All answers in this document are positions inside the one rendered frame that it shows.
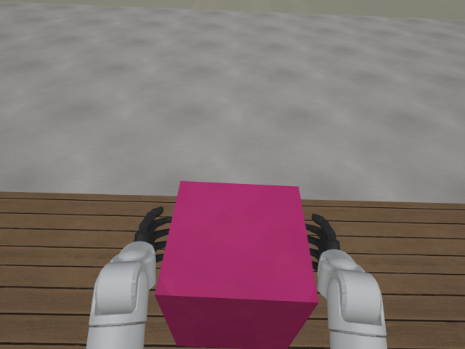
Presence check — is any robot left hand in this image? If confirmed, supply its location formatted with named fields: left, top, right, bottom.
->
left=133, top=206, right=172, bottom=262

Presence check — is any robot right hand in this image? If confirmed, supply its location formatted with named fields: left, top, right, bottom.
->
left=305, top=214, right=340, bottom=271

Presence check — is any robot left forearm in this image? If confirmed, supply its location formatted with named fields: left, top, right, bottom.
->
left=86, top=241, right=156, bottom=349

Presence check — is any robot right forearm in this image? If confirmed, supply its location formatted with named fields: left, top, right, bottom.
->
left=317, top=249, right=387, bottom=349

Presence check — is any carton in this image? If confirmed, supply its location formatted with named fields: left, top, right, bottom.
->
left=155, top=181, right=319, bottom=349

